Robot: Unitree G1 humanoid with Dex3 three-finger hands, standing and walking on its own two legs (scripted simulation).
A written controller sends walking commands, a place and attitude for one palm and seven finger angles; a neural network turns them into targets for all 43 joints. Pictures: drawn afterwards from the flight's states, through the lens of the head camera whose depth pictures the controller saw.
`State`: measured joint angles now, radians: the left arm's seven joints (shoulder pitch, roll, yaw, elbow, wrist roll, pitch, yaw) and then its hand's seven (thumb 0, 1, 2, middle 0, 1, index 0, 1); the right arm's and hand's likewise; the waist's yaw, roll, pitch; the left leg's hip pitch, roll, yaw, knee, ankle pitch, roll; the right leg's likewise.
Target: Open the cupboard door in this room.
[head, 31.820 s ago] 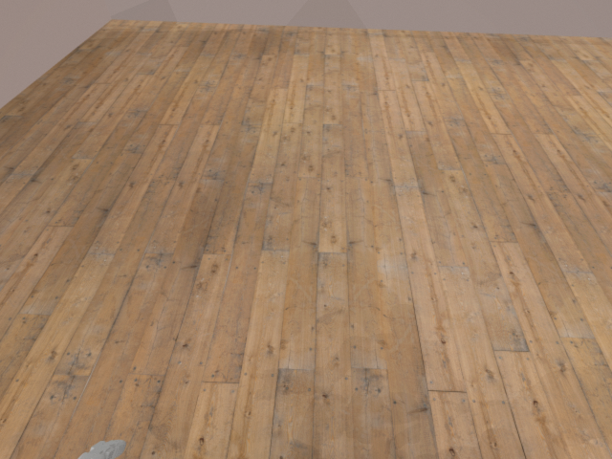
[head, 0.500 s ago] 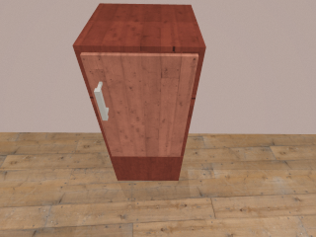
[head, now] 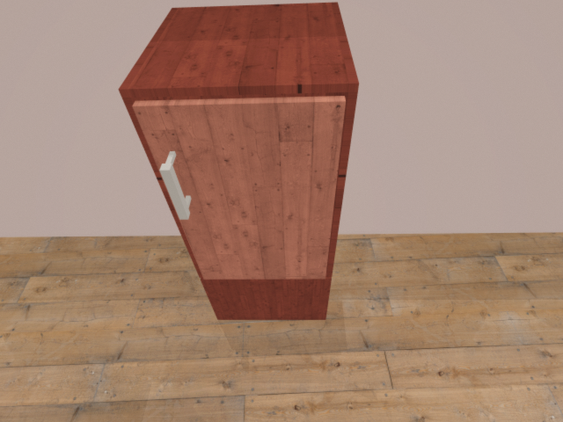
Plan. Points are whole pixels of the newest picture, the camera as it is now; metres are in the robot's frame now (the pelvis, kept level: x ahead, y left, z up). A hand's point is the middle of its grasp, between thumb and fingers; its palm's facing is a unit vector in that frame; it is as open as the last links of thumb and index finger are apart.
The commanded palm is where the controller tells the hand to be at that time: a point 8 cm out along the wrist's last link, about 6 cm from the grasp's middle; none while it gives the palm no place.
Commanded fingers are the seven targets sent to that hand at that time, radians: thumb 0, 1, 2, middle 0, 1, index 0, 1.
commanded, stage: come to a stop and stand still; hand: left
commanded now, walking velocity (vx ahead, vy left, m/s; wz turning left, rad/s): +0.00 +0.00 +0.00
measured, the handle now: (178, 186) +0.54 +0.25 -0.01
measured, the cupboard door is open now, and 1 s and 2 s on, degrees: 0 0 0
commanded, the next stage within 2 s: look again from close up in 0.40 s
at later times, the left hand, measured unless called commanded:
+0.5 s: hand out of the picture +0.02 +0.15 -0.17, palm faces +0.04 -0.98 -0.21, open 7.3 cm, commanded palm none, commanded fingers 0.00 0.90 0.90 -0.20 -0.30 -0.20 -0.30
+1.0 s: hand out of the picture +0.02 +0.14 -0.17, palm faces +0.06 -0.98 -0.20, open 7.3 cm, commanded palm none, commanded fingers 0.00 0.90 0.90 -0.20 -0.30 -0.20 -0.30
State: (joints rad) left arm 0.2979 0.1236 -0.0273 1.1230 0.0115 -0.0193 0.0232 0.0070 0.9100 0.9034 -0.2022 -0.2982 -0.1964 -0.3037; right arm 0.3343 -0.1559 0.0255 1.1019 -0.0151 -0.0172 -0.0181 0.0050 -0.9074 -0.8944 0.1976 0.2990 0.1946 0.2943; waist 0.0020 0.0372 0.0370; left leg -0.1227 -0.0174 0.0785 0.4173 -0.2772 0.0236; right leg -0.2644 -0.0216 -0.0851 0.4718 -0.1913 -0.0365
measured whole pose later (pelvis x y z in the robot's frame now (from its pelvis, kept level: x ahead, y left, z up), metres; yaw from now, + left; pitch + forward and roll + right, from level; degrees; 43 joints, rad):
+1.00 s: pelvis +0.03 -0.03 +0.00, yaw +1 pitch -1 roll +1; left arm 0.28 0.14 -0.01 1.14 0.01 -0.02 0.03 0.01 0.92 0.90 -0.20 -0.30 -0.20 -0.30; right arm 0.32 -0.12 0.02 1.15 -0.02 -0.02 -0.04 0.00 -0.90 -0.89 0.20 0.30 0.19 0.29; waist 0.01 0.02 0.04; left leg -0.07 0.02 0.04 0.39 -0.30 -0.02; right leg -0.20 0.02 -0.12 0.44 -0.23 -0.07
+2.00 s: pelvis -0.02 +0.02 -0.07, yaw +1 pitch +14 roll -2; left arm 0.29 0.26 0.22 0.04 -0.28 -0.32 -0.26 0.00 0.07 0.55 -0.26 -0.83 -0.26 -0.84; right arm 0.30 -0.21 0.05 0.55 0.02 -0.22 -0.04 0.02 -0.89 -0.89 0.21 0.30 0.20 0.30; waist -0.02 0.02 -0.10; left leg -0.79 -0.01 0.02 1.08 -0.55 0.05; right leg -0.86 -0.04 -0.11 1.00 -0.38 -0.02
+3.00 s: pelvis +0.00 +0.01 -0.05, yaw +1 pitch +11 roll -2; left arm -0.03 0.40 0.44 0.45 -0.34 -0.32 -0.49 -0.01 -0.50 0.30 -0.30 -1.20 -0.30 -1.20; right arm 0.30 -0.30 0.03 0.56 0.02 -0.19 -0.05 0.01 -0.90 -0.89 0.20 0.30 0.20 0.30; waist -0.02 0.01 -0.07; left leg -0.61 0.00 0.02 0.90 -0.49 0.03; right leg -0.70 -0.01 -0.11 0.83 -0.34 -0.03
